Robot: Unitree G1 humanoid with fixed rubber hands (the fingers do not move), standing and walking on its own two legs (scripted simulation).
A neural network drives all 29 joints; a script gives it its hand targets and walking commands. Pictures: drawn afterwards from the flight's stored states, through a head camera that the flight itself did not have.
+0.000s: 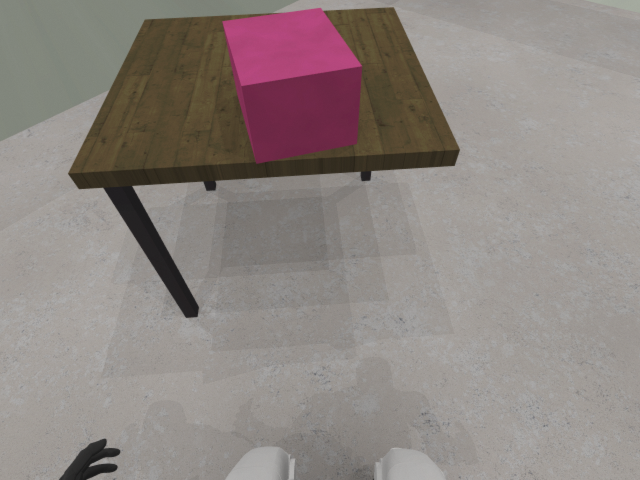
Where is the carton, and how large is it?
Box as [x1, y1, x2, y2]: [222, 8, 361, 163]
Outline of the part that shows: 320,8 222,21 236,90 256,163 356,143 361,65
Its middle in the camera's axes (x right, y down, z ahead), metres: -0.07 -0.33 +0.82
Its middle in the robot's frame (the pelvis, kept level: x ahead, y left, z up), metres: +0.84 +0.04 +0.04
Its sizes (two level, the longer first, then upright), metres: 0.270 0.218 0.171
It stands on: a table, 0.70 m high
